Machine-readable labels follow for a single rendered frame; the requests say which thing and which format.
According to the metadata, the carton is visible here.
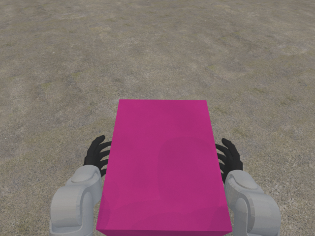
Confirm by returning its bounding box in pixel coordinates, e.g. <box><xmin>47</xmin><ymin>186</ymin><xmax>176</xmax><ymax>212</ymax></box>
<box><xmin>96</xmin><ymin>99</ymin><xmax>232</xmax><ymax>236</ymax></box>

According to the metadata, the right robot hand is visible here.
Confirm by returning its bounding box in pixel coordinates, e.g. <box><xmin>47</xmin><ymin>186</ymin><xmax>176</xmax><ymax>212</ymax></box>
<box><xmin>215</xmin><ymin>138</ymin><xmax>243</xmax><ymax>184</ymax></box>

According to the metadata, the right robot forearm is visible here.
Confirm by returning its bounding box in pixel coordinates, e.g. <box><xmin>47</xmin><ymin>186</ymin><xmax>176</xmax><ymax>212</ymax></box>
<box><xmin>224</xmin><ymin>170</ymin><xmax>281</xmax><ymax>236</ymax></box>

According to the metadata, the left robot hand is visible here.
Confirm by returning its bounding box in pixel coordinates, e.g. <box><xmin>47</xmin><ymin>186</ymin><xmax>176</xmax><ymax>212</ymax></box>
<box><xmin>83</xmin><ymin>135</ymin><xmax>112</xmax><ymax>177</ymax></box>

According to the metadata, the left robot forearm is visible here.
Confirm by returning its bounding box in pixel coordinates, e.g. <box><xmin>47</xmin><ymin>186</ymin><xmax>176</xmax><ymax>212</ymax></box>
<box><xmin>49</xmin><ymin>165</ymin><xmax>102</xmax><ymax>236</ymax></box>

